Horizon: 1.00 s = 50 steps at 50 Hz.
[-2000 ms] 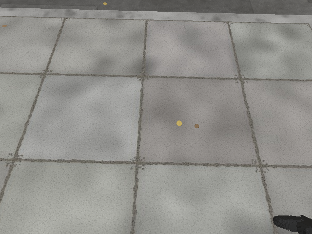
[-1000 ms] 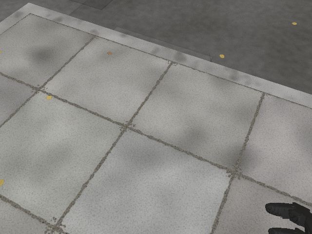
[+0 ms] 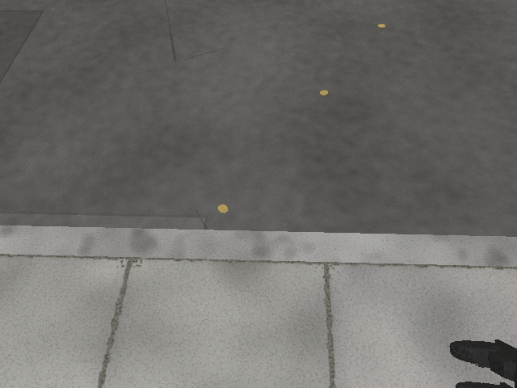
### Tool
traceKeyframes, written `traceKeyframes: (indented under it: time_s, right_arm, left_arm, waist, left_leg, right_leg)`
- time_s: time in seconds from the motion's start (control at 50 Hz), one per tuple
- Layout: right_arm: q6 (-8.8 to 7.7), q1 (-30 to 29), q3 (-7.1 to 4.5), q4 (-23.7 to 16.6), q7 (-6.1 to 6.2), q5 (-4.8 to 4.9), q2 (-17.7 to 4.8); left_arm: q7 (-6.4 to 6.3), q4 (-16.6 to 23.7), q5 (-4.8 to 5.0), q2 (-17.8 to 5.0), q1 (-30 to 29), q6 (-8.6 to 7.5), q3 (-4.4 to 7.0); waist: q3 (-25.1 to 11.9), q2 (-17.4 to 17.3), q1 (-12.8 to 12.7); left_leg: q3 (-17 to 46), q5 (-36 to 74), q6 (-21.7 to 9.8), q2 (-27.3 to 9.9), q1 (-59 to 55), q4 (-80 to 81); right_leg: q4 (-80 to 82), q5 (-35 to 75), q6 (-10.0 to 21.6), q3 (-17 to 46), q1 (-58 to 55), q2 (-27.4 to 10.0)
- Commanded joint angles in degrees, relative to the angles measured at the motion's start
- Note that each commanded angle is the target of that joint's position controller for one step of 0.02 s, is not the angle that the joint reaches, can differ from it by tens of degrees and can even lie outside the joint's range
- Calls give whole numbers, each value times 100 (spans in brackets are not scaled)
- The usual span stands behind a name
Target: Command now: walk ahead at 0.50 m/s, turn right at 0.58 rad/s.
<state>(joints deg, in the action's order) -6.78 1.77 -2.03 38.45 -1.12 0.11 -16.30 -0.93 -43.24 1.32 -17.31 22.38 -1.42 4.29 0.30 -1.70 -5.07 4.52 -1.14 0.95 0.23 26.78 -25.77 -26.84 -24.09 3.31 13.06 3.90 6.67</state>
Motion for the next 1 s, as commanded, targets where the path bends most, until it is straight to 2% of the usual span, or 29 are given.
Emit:
traceKeyframes:
  time_s: [0.02,0.04,0.06,0.08,0.1,0.12,0.16,0.22,0.26,0.32,0.38,0.42,0.46,0.48,0.5,0.52,0.54,0.56,0.58,0.6,0.64,0.68,0.72,0.8,0.86,0.92,0.96,0.98,1.0]
  right_arm:
    - [-120,1598,-462,-86,106,-101,-1259]
    - [-23,1969,-557,132,66,-122,-1610]
    - [3,1797,-440,22,37,3,-1054]
    - [34,1577,-360,-20,63,8,-760]
    - [63,1308,-316,-35,67,-50,-685]
    - [80,1156,-281,19,73,-70,-565]
    - [49,1063,-255,100,88,-90,-473]
    - [0,1107,-319,256,89,-37,-626]
    - [-4,1308,-335,424,59,-46,-711]
    - [76,1334,-329,569,31,76,-829]
    - [168,1736,-363,755,32,157,-1027]
    - [229,1887,-388,862,45,185,-1129]
    - [291,1856,-404,929,77,208,-1201]
    - [306,1799,-375,941,94,217,-1147]
    - [288,1805,-285,908,100,152,-915]
    - [247,1933,-105,694,98,-31,-359]
    - [165,2416,-37,669,94,111,-195]
    - [169,2081,-211,706,87,256,-781]
    - [175,1742,-248,605,79,272,-857]
    - [204,1584,-255,619,109,212,-774]
    - [343,1707,-278,681,114,168,-600]
    - [461,1680,-249,644,109,175,-376]
    - [519,1431,-252,524,113,149,-337]
    - [488,821,-184,317,-23,117,-218]
    - [484,237,-138,81,-132,104,-195]
    - [502,-87,-159,-141,-214,104,-299]
    - [526,38,-235,-220,-240,97,-445]
    - [546,396,-318,-174,-233,103,-581]
    - [558,1180,-466,12,-202,125,-803]
  left_arm:
    - [12,498,-130,-244,-229,-68,-3]
    - [17,670,61,-18,540,-119,-83]
    - [-6,508,102,-632,439,-116,20]
    - [-1,580,66,-903,-172,-87,107]
    - [-10,633,16,-842,-446,-60,112]
    - [11,702,-34,-771,-627,-61,129]
    - [72,733,39,-549,-550,-10,120]
    - [97,890,14,-324,-790,58,70]
    - [100,945,-38,-161,-1001,15,-2]
    - [196,1043,-90,-57,-1520,-120,-91]
    - [292,1184,-53,-67,-2159,-241,-120]
    - [329,1258,-12,-207,-2302,-290,-77]
    - [324,1184,-16,-419,-1973,-331,17]
    - [285,1002,-51,-595,-1381,-338,125]
    - [215,787,-116,-897,-531,-329,266]
    - [115,700,-253,-1387,319,-275,377]
    - [140,700,-277,-1422,324,-247,340]
    - [160,677,-197,-907,83,-253,207]
    - [167,639,-117,-676,-234,-275,125]
    - [188,612,-127,-509,-591,-300,75]
    - [216,543,-186,-263,-1011,-396,33]
    - [194,424,-200,-284,-1120,-495,75]
    - [144,297,-226,-374,-1097,-532,122]
    - [56,115,-208,-595,-959,-491,194]
    - [17,-37,-136,-774,-711,-422,257]
    - [13,-180,-29,-901,-551,-309,314]
    - [-3,-199,17,-1067,-600,-225,359]
    - [-15,-188,45,-1149,-650,-174,377]
    - [-23,-164,80,-1147,-753,-122,363]
  waist:
    - [-1388,101,1082]
    - [-1940,-1886,709]
    - [-1469,-1179,837]
    - [-777,-638,983]
    - [-402,-247,889]
    - [-111,-217,809]
    - [-11,-515,644]
    - [117,-379,626]
    - [112,-183,677]
    - [240,-149,739]
    - [349,-143,961]
    - [345,-266,909]
    - [159,-388,596]
    - [-197,-347,238]
    - [-833,-263,-157]
    - [-1803,769,-336]
    - [-2414,1853,-103]
    - [-1618,1215,-168]
    - [-880,1113,-54]
    - [-551,830,137]
    - [-184,916,463]
    - [-46,770,588]
    - [118,604,603]
    - [310,485,430]
    - [499,367,219]
    - [578,387,175]
    - [348,527,353]
    - [65,611,585]
    - [-348,535,1054]
  left_leg:
    - [1037,-567,-655,-1239,-3216,6]
    - [3675,-1983,-1523,-2373,-4750,564]
    - [3933,-3138,-1387,-2371,-4451,827]
    - [3021,-2891,-1152,-2128,-3788,896]
    - [2312,-2085,-1044,-1894,-3144,982]
    - [1804,-1458,-1038,-1695,-2685,1106]
    - [1076,-912,-1000,-1451,-2208,1376]
    - [476,-328,-1169,-1506,-2098,1650]
    - [282,61,-1291,-1479,-2118,1734]
    - [-102,458,-1265,-1249,-2084,1760]
    - [-75,542,-1221,-1285,-2167,1640]
    - [103,631,-1146,-1449,-2438,1431]
    - [180,1091,-998,-1504,-2528,996]
    - [-6,1717,-846,-1298,-2355,328]
    - [-223,1427,-627,-980,-1723,-792]
    - [-564,-741,-276,-413,-138,-2826]
    - [-26,-3394,-160,88,1059,-4118]
    - [268,-3128,-155,-221,1585,-4662]
    - [126,-2621,-197,-439,1759,-4622]
    - [58,-2170,-182,-625,1566,-4446]
    - [116,-1605,-126,-837,1022,-4155]
    - [108,-1333,-52,-870,938,-4031]
    - [174,-948,10,-879,1185,-3676]
    - [-51,139,-17,-797,1140,-2301]
    - [-329,288,-143,-728,1124,-1606]
    - [-533,-170,-361,-631,1197,-1225]
    - [-854,-734,-576,-325,718,-1148]
    - [-1048,-1010,-708,-79,165,-1154]
    - [-1187,-862,-893,223,-909,-857]
  right_leg:
    - [-2092,1346,240,381,1348,-667]
    - [-3797,-1035,-89,-292,3337,-3]
    - [-4494,-848,-168,-158,3973,-507]
    - [-4647,-305,-212,-294,4115,-675]
    - [-4568,97,-264,-462,3937,-862]
    - [-4328,361,-290,-479,3856,-1011]
    - [-4072,597,-308,-596,3485,-1216]
    - [-3642,899,-393,-706,3696,-1319]
    - [-2993,1265,-404,-653,3667,-1277]
    - [-1734,2034,-362,-1036,3353,-1240]
    - [-905,2285,-382,-1275,2945,-1037]
    - [-543,2083,-305,-1221,2775,-946]
    - [-183,1891,-153,-1258,2082,-813]
    - [59,1992,-8,-1362,1111,-691]
    - [-104,2154,187,-1149,-323,-975]
    - [-232,2037,626,501,-2190,-2415]
    - [583,1007,1240,2602,-2674,-3211]
    - [798,408,1075,2159,-2092,-2967]
    - [946,492,893,1275,-1391,-2746]
    - [1143,808,778,758,-748,-2496]
    - [1553,1553,694,-84,118,-2207]
    - [1807,2163,762,-575,404,-2216]
    - [1927,2517,779,-987,400,-2225]
    - [2025,2681,661,-1768,248,-2106]
    - [2020,2684,598,-2076,-75,-2240]
    - [1714,3077,473,-2267,-665,-2391]
    - [1071,4705,350,-2440,-905,-2400]
    - [426,5662,273,-2531,-927,-2350]
    - [-671,6075,120,-2705,-659,-2163]
